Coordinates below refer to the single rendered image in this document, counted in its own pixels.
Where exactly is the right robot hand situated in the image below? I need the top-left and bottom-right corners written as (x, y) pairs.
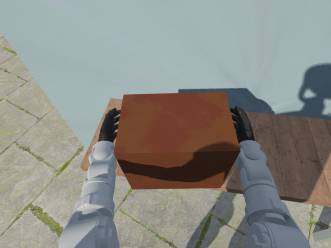
top-left (230, 106), bottom-right (255, 143)

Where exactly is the left robot upper arm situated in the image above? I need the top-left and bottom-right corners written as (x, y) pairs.
top-left (59, 215), bottom-right (119, 248)

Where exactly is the carton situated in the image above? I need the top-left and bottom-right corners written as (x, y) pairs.
top-left (114, 92), bottom-right (240, 190)

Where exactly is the robot right forearm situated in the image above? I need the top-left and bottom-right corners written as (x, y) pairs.
top-left (236, 140), bottom-right (311, 248)

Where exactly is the left robot hand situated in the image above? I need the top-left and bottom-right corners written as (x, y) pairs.
top-left (98, 108), bottom-right (121, 143)

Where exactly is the table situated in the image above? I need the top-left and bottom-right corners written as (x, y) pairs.
top-left (80, 98), bottom-right (331, 243)

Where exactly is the right robot upper arm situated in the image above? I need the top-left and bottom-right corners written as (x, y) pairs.
top-left (246, 221), bottom-right (310, 248)

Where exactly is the robot left forearm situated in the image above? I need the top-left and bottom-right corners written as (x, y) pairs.
top-left (58, 141), bottom-right (117, 248)

